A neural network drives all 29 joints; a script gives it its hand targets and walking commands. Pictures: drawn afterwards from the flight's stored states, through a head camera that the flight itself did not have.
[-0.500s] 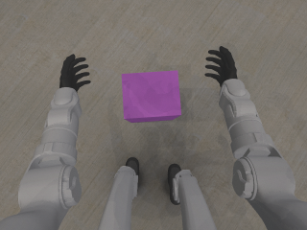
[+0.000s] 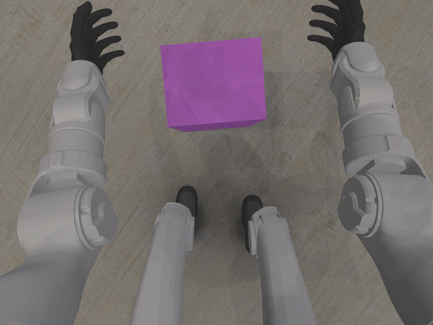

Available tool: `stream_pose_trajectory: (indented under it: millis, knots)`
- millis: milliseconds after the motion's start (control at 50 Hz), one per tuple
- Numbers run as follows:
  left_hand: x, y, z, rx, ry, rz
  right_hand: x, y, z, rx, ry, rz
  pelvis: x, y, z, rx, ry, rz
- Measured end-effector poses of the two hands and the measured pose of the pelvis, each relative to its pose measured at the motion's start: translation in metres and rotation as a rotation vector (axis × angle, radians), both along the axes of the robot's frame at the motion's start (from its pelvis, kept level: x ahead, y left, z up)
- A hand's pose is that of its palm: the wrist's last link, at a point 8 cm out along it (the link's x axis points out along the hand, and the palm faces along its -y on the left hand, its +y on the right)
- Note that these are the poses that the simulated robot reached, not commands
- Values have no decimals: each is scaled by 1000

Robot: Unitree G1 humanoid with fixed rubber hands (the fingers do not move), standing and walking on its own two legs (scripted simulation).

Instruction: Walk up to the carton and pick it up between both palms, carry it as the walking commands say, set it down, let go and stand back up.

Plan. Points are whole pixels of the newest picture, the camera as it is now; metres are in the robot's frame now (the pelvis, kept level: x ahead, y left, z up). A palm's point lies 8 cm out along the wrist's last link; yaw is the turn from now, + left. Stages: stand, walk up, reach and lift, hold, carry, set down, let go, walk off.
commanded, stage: reach and lift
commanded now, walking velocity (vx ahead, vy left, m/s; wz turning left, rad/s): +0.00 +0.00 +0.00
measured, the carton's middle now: (214, 94) +0.52 +0.03 -0.46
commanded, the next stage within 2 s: none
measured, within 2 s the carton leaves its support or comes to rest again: neither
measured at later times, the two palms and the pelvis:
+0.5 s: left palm (128, 84) +0.51 +0.22 -0.30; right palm (301, 75) +0.54 -0.16 -0.30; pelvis -0.04 +0.00 -0.14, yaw +0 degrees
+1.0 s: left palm (144, 93) +0.51 +0.21 -0.40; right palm (287, 85) +0.53 -0.16 -0.40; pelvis -0.05 +0.00 -0.23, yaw +1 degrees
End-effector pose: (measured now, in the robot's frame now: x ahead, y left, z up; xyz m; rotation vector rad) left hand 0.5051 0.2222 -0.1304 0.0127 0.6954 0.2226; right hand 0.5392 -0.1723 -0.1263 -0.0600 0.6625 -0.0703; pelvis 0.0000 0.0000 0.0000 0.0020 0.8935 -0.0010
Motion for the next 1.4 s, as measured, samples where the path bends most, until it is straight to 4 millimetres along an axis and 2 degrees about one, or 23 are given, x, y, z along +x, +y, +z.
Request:
stream_pose_trajectory:
  millis: [180,280,340,380,460,580,780,920,1020,1200,1400]
  knots:
    - [3,-2,-76,25,-8,-2,1,0,-73,-28,-7,-7,-13,-1,-50,-10,-68,11]
    - [4,-4,-119,26,-50,-6,-1,0,-119,-31,-40,1,-29,-1,-66,-9,-267,8]
    - [-1,-4,-149,17,-20,1,-7,5,-150,-18,0,12,-33,0,-87,-9,-271,10]
    - [-3,-5,-160,10,-1,5,-10,10,-163,-2,20,15,-34,1,-102,-10,-275,12]
    - [-1,-4,-167,14,-9,4,-7,15,-168,-11,-2,18,-38,2,-128,-6,-312,7]
    - [5,-7,-183,12,-17,0,-1,7,-181,-31,-6,-8,-49,6,-159,-14,-343,9]
    - [-9,-19,-238,1,54,-24,-16,7,-233,-15,65,-7,-57,5,-198,-10,-348,4]
    - [-5,-11,-265,16,46,-3,-6,14,-265,6,49,-3,-55,0,-222,0,-323,9]
    - [1,-12,-270,22,36,-5,-5,14,-275,7,40,-4,-47,-2,-228,3,-327,7]
    - [4,-23,-275,-4,33,-9,-5,5,-273,-14,35,-5,-38,-2,-224,3,-327,-5]
    - [-8,-19,-276,0,32,-8,-11,20,-274,2,40,14,-43,-1,-225,6,-337,-8]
